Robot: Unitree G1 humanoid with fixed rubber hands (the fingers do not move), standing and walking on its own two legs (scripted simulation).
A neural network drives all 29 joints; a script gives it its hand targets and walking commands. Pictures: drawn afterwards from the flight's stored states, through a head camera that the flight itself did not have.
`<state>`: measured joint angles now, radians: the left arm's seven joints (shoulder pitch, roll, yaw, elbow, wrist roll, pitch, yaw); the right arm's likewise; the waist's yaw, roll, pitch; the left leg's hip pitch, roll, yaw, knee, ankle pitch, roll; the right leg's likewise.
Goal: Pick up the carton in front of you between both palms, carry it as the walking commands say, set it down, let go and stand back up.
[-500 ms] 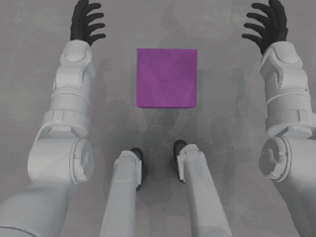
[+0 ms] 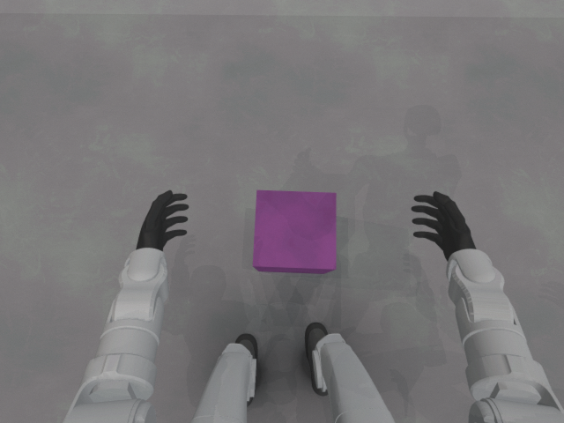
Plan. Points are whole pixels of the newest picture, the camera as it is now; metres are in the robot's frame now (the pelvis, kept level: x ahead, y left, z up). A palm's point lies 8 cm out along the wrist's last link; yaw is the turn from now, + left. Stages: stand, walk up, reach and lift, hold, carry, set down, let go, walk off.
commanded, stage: let go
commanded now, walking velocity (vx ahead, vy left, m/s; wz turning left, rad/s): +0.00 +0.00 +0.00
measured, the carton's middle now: (293, 236) +0.43 -0.04 -0.60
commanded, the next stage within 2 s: stand in 0.86 s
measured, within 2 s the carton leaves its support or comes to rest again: neither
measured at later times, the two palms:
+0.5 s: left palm (60, 366) +0.20 +0.26 -0.01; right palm (479, 357) +0.19 -0.21 -0.01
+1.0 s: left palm (44, 388) +0.18 +0.28 -0.03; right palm (513, 360) +0.18 -0.25 -0.02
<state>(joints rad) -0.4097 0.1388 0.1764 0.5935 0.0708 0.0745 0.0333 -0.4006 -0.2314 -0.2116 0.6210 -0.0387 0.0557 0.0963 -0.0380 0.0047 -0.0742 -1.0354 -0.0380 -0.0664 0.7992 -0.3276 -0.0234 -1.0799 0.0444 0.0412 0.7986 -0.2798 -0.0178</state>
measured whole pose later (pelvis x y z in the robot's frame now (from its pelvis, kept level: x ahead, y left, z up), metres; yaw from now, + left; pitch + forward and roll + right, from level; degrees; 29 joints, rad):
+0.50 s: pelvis +0.04 +0.02 +0.05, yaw -1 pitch +1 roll -1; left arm 0.22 0.21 0.05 0.45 0.00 0.05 -0.05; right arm 0.24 -0.21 -0.05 0.44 0.01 0.05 0.08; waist -0.01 0.01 0.04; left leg -0.18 -0.04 -0.06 0.44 -0.28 0.02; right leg -0.21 0.02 0.06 0.42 -0.23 0.01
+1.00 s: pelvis +0.03 +0.01 +0.05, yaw +0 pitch -1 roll +0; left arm 0.21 0.28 0.05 0.63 0.04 0.05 0.01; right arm 0.20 -0.29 -0.05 0.56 -0.04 0.07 -0.01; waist 0.00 0.02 0.03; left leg -0.17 -0.02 -0.06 0.53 -0.34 0.01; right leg -0.20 0.03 0.04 0.51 -0.29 -0.01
